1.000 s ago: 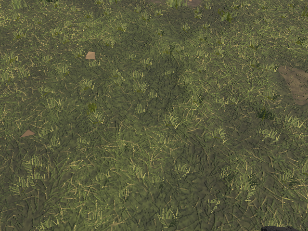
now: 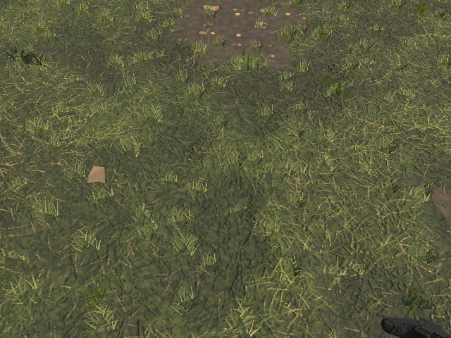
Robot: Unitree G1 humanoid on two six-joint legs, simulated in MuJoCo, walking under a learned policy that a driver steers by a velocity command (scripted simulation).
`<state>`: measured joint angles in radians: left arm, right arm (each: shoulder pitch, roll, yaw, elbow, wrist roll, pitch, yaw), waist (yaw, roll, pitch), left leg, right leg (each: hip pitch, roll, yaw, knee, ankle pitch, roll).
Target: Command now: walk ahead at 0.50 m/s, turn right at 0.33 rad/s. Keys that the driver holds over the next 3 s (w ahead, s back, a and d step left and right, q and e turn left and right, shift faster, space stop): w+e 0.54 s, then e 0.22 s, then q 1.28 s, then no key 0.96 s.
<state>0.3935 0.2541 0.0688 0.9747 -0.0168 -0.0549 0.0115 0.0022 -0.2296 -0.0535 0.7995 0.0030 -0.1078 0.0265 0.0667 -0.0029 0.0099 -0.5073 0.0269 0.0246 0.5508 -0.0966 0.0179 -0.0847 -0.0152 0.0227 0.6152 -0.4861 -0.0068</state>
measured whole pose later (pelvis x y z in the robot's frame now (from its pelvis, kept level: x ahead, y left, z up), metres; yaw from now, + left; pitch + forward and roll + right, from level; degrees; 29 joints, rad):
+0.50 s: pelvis +0.25 -0.04 +0.00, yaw -16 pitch +2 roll +2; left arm 0.05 0.23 0.07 0.76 -0.02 -0.02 -0.05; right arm 0.31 -0.26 -0.09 0.96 0.02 -0.06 -0.02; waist -0.06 -0.02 0.03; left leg 0.10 0.07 0.31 0.34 -0.42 -0.06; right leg -0.56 -0.06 -0.07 0.65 -0.14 -0.10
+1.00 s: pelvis +0.45 -0.12 +0.01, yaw -26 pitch +2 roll -2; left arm 0.19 0.24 0.06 0.79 0.01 -0.03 0.02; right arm 0.11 -0.26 -0.05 0.82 -0.01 -0.07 0.02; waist 0.01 0.04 0.00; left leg -0.46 0.02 -0.01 0.53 -0.04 0.02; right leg -0.16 0.12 0.06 0.49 -0.35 -0.07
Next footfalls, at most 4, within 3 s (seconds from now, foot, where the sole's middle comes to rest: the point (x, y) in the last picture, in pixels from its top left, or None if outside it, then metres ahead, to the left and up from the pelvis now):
0.52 right None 0.38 -0.18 -0.76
0.98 left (271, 284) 0.63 -0.08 -0.76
1.34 right None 0.48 -0.28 -0.76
1.78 left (248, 319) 0.51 -0.01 -0.76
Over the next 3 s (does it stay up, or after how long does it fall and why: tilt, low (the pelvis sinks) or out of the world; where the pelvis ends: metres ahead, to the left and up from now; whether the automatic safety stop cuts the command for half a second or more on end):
stays up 0.47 -0.11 0.01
